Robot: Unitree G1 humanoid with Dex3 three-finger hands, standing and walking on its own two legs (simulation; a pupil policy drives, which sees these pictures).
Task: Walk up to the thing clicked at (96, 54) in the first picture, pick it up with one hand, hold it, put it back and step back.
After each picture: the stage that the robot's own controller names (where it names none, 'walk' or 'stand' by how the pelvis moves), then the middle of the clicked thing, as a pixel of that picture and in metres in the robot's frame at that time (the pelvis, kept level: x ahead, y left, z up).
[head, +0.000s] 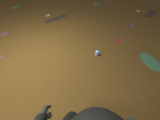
stand; (96, 53) +1.33 -0.17 -0.72
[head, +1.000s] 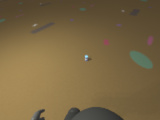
walk; (86, 58) +1.21 +0.14 -0.70
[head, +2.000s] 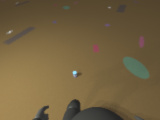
walk; (75, 74) +0.74 +0.29 -0.71
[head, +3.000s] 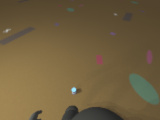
walk; (74, 91) +0.46 +0.20 -0.71
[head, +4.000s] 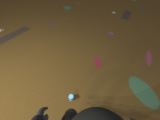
stand; (71, 97) +0.35 +0.20 -0.71
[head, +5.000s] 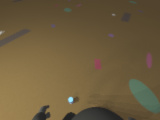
stand; (70, 100) +0.33 +0.20 -0.72
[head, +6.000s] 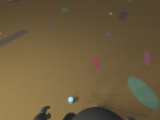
stand; (70, 100) +0.32 +0.21 -0.72
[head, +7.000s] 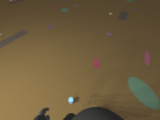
stand; (71, 100) +0.32 +0.21 -0.73
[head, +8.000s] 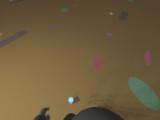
stand; (71, 100) +0.32 +0.21 -0.73
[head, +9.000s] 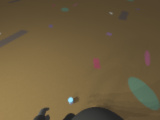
stand; (70, 100) +0.32 +0.21 -0.73
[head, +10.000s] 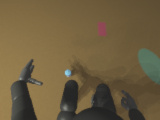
go down; (68, 73) +0.38 +0.20 -0.48
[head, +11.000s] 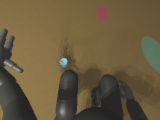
go down; (63, 63) +0.41 +0.22 -0.31
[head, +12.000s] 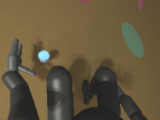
close in; (44, 57) +0.39 +0.25 -0.23
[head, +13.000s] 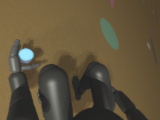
close; (26, 57) +0.39 +0.27 -0.22
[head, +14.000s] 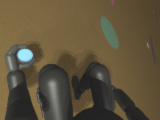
lift; (25, 56) +0.38 +0.27 -0.22
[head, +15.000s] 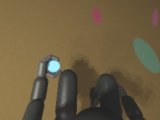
lift; (54, 67) +0.31 +0.25 -0.07
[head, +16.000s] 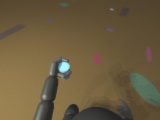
hold; (64, 71) +0.33 +0.17 +0.06
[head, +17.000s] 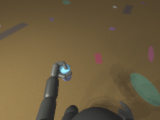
hold; (66, 72) +0.33 +0.17 +0.02
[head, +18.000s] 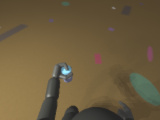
hold; (67, 74) +0.33 +0.16 +0.01
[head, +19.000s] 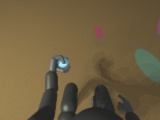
crouch; (64, 65) +0.38 +0.18 -0.07
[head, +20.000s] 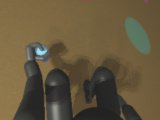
lower; (42, 54) +0.42 +0.25 -0.17
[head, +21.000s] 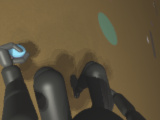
lower; (18, 54) +0.41 +0.28 -0.23
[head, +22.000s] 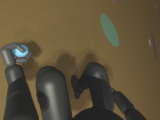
lower; (21, 54) +0.40 +0.28 -0.23
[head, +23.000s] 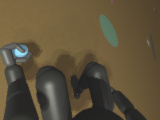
lower; (21, 54) +0.40 +0.28 -0.23
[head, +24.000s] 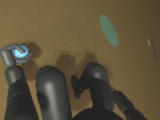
lower; (21, 55) +0.40 +0.28 -0.22
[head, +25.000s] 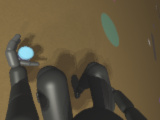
withdraw; (24, 55) +0.39 +0.27 -0.23
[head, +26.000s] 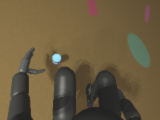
stand; (56, 59) +0.41 +0.24 -0.28
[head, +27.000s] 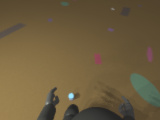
stand; (71, 97) +0.35 +0.17 -0.64
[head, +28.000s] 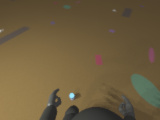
stand; (72, 96) +0.36 +0.19 -0.66
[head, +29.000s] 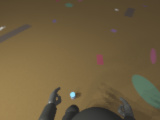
stand; (72, 95) +0.36 +0.18 -0.67
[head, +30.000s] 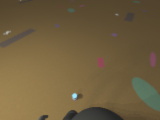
stand; (74, 96) +0.38 +0.17 -0.72
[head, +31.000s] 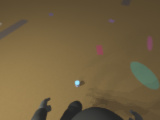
walk; (77, 83) +0.47 +0.16 -0.71
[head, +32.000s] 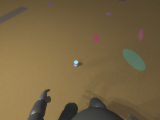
walk; (76, 63) +0.78 +0.16 -0.70
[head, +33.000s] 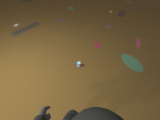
stand; (78, 64) +1.00 +0.19 -0.71
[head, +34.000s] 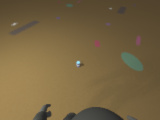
stand; (78, 64) +0.98 +0.20 -0.73
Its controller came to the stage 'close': yes
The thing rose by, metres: 0.71
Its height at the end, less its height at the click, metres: +0.00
